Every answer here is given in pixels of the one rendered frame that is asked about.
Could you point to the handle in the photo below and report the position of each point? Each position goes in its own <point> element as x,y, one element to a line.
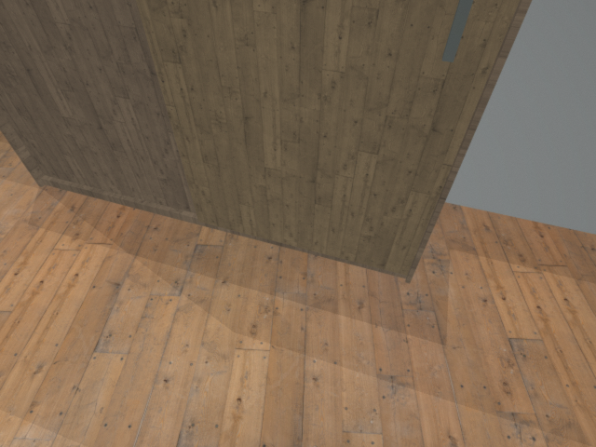
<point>458,26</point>

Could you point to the wardrobe door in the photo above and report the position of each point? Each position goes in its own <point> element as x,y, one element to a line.
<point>79,86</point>
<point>327,125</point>

